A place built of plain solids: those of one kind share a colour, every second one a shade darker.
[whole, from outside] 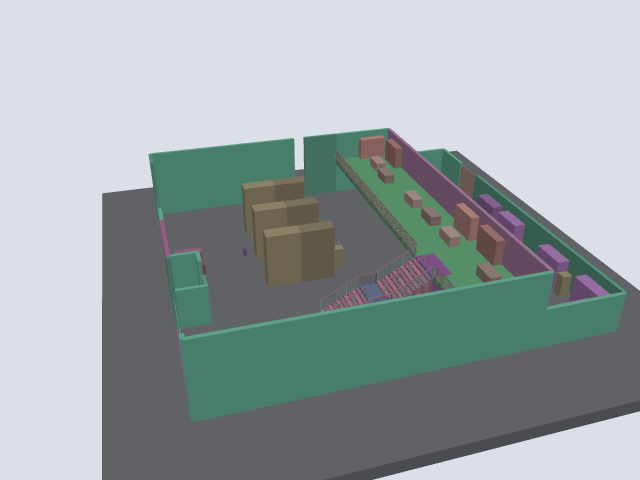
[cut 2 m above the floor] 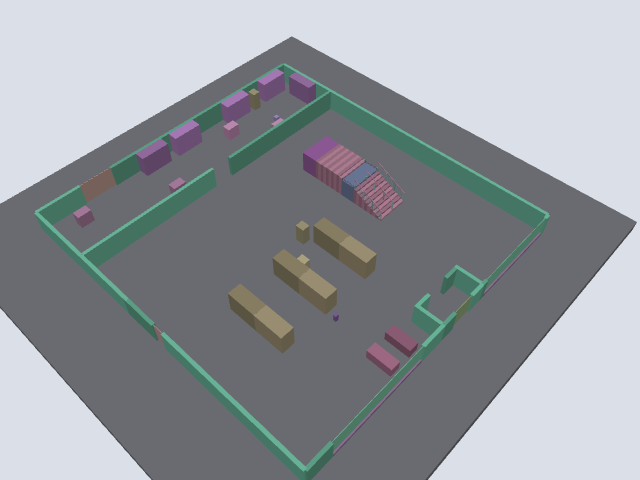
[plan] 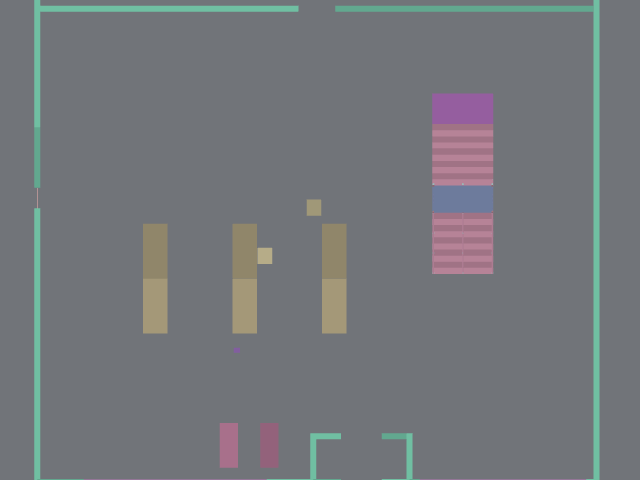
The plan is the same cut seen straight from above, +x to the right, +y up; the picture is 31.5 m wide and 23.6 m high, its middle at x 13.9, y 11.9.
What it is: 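A store; runs of fixtures between aisles, tills by the way out, a stock room at the back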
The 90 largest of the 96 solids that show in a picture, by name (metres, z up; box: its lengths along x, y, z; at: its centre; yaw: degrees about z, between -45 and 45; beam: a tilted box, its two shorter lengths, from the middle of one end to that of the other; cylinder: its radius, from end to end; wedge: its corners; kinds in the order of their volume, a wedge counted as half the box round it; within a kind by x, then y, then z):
{
 "wall_1": {"box": [0.3, 13.46, 6.18], "at": [0.0, 6.73, 3.04]},
 "wall_2": {"box": [0.3, 3.27, 6.18], "at": [0.0, 16.1, 3.04]},
 "wall_3": {"box": [0.3, 5.83, 3.27], "at": [0.0, 20.35, 1.59]},
 "wall_4": {"box": [0.3, 5.83, 2.9], "at": [0.0, 20.35, 4.67]},
 "wall_5": {"box": [0.3, 6.36, 3.27], "at": [0.0, 26.45, 1.59]},
 "wall_6": {"box": [2.28, 0.3, 6.18], "at": [1.14, 0.0, 3.04]},
 "wall_7": {"box": [4.0, 0.3, 3.27], "at": [2.0, 29.63, 1.59]},
 "wall_8": {"box": [12.7, 0.3, 3.27], "at": [6.5, 23.27, 1.59]},
 "wall_9": {"box": [2.28, 0.3, 6.18], "at": [12.42, 0.0, 3.04]},
 "wall_10": {"box": [0.3, 2.25, 3.27], "at": [13.57, 1.28, 1.59]},
 "wall_11": {"box": [1.37, 0.3, 3.27], "at": [14.25, 0.0, 1.59]},
 "wall_12": {"box": [1.22, 0.3, 3.27], "at": [14.33, 2.25, 1.59]},
 "wall_13": {"box": [20.49, 0.3, 3.27], "at": [17.25, 29.63, 1.59]},
 "wall_14": {"box": [1.22, 0.3, 3.27], "at": [17.54, 2.25, 1.59]},
 "wall_15": {"box": [1.37, 0.3, 3.27], "at": [17.62, 0.0, 1.59]},
 "wall_16": {"box": [0.3, 2.25, 3.27], "at": [18.3, 1.28, 1.59]},
 "wall_17": {"box": [0.5, 0.3, 6.18], "at": [18.55, 0.0, 3.04]},
 "wall_18": {"box": [12.7, 0.3, 3.27], "at": [20.99, 23.27, 1.59]},
 "wall_19": {"box": [0.5, 0.3, 6.18], "at": [27.24, 0.0, 3.04]},
 "wall_20": {"box": [0.3, 17.74, 6.18], "at": [27.49, 8.87, 3.04]},
 "wall_21": {"box": [0.3, 5.83, 3.27], "at": [27.49, 20.35, 1.59]},
 "wall_22": {"box": [0.3, 5.83, 2.9], "at": [27.49, 20.35, 4.67]},
 "wall_23": {"box": [0.3, 6.36, 3.27], "at": [27.49, 26.45, 1.59]},
 "run_bay_1": {"box": [1.2, 2.7, 4.55], "at": [5.8, 8.65, 2.23]},
 "run_bay_2": {"box": [1.2, 2.7, 4.55], "at": [5.8, 11.35, 2.23]},
 "run_bay_3": {"box": [1.2, 2.7, 4.55], "at": [10.2, 8.65, 2.23]},
 "run_bay_4": {"box": [1.2, 2.7, 4.55], "at": [10.2, 11.35, 2.23]},
 "run_bay_5": {"box": [1.2, 2.7, 4.55], "at": [14.6, 8.65, 2.23]},
 "run_bay_6": {"box": [1.2, 2.7, 4.55], "at": [14.6, 11.35, 2.23]},
 "floor_slab_1": {"box": [19.28, 5.53, 0.3], "at": [9.79, 20.35, 3.37]},
 "floor_slab_2": {"box": [3.0, 4.02, 0.3], "at": [20.92, 21.11, 3.37]},
 "floor_slab_3": {"box": [4.93, 5.53, 0.3], "at": [24.88, 20.35, 3.37]},
 "stair_tread_slab_1": {"box": [3.0, 0.32, 0.21], "at": [20.92, 10.39, 0.06]},
 "stair_tread_slab_2": {"box": [3.0, 0.32, 0.37], "at": [20.92, 10.69, 0.14]},
 "stair_tread_slab_3": {"box": [3.0, 0.32, 0.53], "at": [20.92, 10.99, 0.22]},
 "stair_tread_slab_4": {"box": [3.0, 0.32, 0.69], "at": [20.92, 11.29, 0.29]},
 "stair_tread_slab_5": {"box": [3.0, 0.32, 0.85], "at": [20.92, 11.59, 0.37]},
 "stair_tread_slab_6": {"box": [3.0, 0.32, 1.01], "at": [20.92, 11.89, 0.45]},
 "stair_tread_slab_7": {"box": [3.0, 0.32, 1.17], "at": [20.92, 12.19, 0.53]},
 "stair_tread_slab_8": {"box": [3.0, 0.32, 1.33], "at": [20.92, 12.5, 0.61]},
 "stair_tread_slab_9": {"box": [3.0, 0.32, 1.49], "at": [20.92, 12.8, 0.69]},
 "stair_tread_slab_10": {"box": [3.0, 0.32, 1.65], "at": [20.92, 13.1, 0.77]},
 "stair_tread_slab_11": {"box": [3.0, 0.32, 1.97], "at": [20.92, 14.74, 0.93]},
 "stair_tread_slab_12": {"box": [3.0, 0.32, 2.13], "at": [20.92, 15.05, 1.01]},
 "stair_tread_slab_13": {"box": [3.0, 0.32, 2.29], "at": [20.92, 15.35, 1.09]},
 "stair_tread_slab_14": {"box": [3.0, 0.32, 2.45], "at": [20.92, 15.64, 1.17]},
 "stair_tread_slab_15": {"box": [3.0, 0.32, 2.61], "at": [20.92, 15.94, 1.25]},
 "stair_tread_slab_16": {"box": [3.0, 0.32, 2.77], "at": [20.92, 16.25, 1.33]},
 "stair_tread_slab_17": {"box": [3.0, 0.32, 2.93], "at": [20.92, 16.55, 1.42]},
 "stair_tread_slab_18": {"box": [3.0, 0.32, 3.09], "at": [20.92, 16.85, 1.5]},
 "stair_tread_slab_19": {"box": [3.0, 0.32, 3.25], "at": [20.92, 17.15, 1.58]},
 "stair_tread_slab_20": {"box": [3.0, 0.32, 3.41], "at": [20.92, 17.45, 1.66]},
 "stockrack_1": {"box": [2.7, 1.0, 2.45], "at": [10.84, 28.98, 1.18]},
 "stockrack_2": {"box": [2.7, 1.0, 2.45], "at": [14.38, 28.98, 1.18]},
 "stockrack_3": {"box": [2.7, 1.0, 2.45], "at": [20.42, 28.98, 1.18]},
 "stockrack_4": {"box": [2.7, 1.0, 2.45], "at": [25.1, 28.98, 1.18]},
 "stockrack_5": {"box": [1.0, 2.7, 2.45], "at": [26.84, 26.42, 1.18]},
 "wall_back_1": {"box": [27.49, 0.3, 2.9], "at": [13.75, 23.27, 4.67]},
 "stair_landing_top_slab_1": {"box": [3.0, 1.52, 3.57], "at": [20.92, 18.35, 1.74]},
 "mshelf_1": {"box": [0.7, 2.5, 2.05], "at": [0.5, 21.31, 4.5]},
 "mshelf_2": {"box": [2.5, 0.7, 2.05], "at": [2.63, 22.77, 4.5]},
 "mshelf_3": {"box": [2.5, 0.7, 2.05], "at": [17.3, 22.77, 4.5]},
 "mshelf_4": {"box": [2.5, 0.7, 2.05], "at": [20.99, 22.77, 4.5]},
 "mtable_1": {"box": [1.8, 0.9, 0.85], "at": [3.26, 20.92, 3.9]},
 "mtable_2": {"box": [1.8, 0.9, 0.85], "at": [6.06, 20.62, 3.9]},
 "mtable_3": {"box": [1.8, 0.9, 0.85], "at": [11.38, 21.0, 3.9]},
 "mtable_4": {"box": [1.8, 0.9, 0.85], "at": [14.62, 21.11, 3.9]},
 "mtable_5": {"box": [1.8, 0.9, 0.85], "at": [18.04, 21.07, 3.9]},
 "mtable_6": {"box": [1.8, 0.9, 0.85], "at": [23.8, 21.13, 3.9]},
 "stair_landing_slab_1": {"box": [3.0, 1.37, 1.81], "at": [20.92, 13.92, 0.85]},
 "stockpallet_1": {"box": [1.2, 0.8, 1.25], "at": [2.78, 27.83, 0.57]},
 "stockpallet_2": {"box": [1.2, 0.8, 1.25], "at": [10.09, 24.8, 0.57]},
 "stockpallet_3": {"box": [1.2, 0.8, 1.25], "at": [18.17, 27.15, 0.57]},
 "stockpallet_4": {"box": [1.2, 0.8, 1.25], "at": [21.46, 24.19, 0.57]},
 "wall_front_1": {"box": [5.34, 0.3, 2.9], "at": [15.93, 0.0, 4.67]},
 "till_body_1": {"box": [0.9, 2.2, 0.95], "at": [9.42, 1.8, 0.42]},
 "till_body_2": {"box": [0.9, 2.2, 0.95], "at": [11.42, 1.8, 0.42]},
 "clutter_roll_cage_body_1": {"box": [0.72, 0.8, 1.75], "at": [11.19, 11.12, 0.82]},
 "clutter_roll_cage_body_2": {"box": [0.72, 0.8, 1.75], "at": [13.61, 13.49, 0.82]},
 "clutter_roll_cage_body_3": {"box": [0.72, 0.8, 1.85], "at": [22.53, 28.67, 0.88]},
 "wall_sill_front_1": {"box": [9.0, 0.3, 0.35], "at": [6.78, 0.0, 0.12]},
 "wall_sill_front_2": {"box": [8.19, 0.3, 0.35], "at": [22.9, 0.0, 0.12]},
 "front_pane_1": {"box": [9.0, 0.04, 2.5], "at": [6.78, 0.0, 1.55]},
 "front_pane_2": {"box": [8.19, 0.04, 2.5], "at": [22.9, 0.0, 1.55]},
 "stair_rail_top_1": {"wedge": [[19.44, 14.59, 2.83], [19.44, 14.62, 2.78], [19.44, 17.59, 4.44], [19.44, 17.62, 4.39], [19.5, 14.59, 2.83], [19.5, 14.62, 2.78], [19.5, 17.59, 4.44], [19.5, 17.62, 4.39]]},
 "stair_rail_top_2": {"wedge": [[20.89, 14.59, 2.83], [20.89, 14.62, 2.78], [20.89, 17.59, 4.44], [20.89, 17.62, 4.39], [20.95, 14.59, 2.83], [20.95, 14.62, 2.78], [20.95, 17.59, 4.44], [20.95, 17.62, 4.39]]},
 "stair_rail_top_3": {"wedge": [[22.34, 10.24, 1.08], [22.34, 10.26, 1.03], [22.34, 13.24, 2.67], [22.34, 13.27, 2.62], [22.4, 10.24, 1.08], [22.4, 10.26, 1.03], [22.4, 13.24, 2.67], [22.4, 13.27, 2.62]]},
 "stair_rail_top_4": {"wedge": [[22.34, 14.59, 2.83], [22.34, 14.62, 2.78], [22.34, 17.59, 4.44], [22.34, 17.62, 4.39], [22.4, 14.59, 2.83], [22.4, 14.62, 2.78], [22.4, 17.59, 4.44], [22.4, 17.62, 4.39]]},
 "goods_leaf_1": {"box": [3.0, 0.04, 3.05], "at": [5.5, 29.63, 1.48]},
 "front_doors_shut_1": {"box": [2.04, 0.04, 2.45], "at": [15.93, 0.0, 1.18]}
}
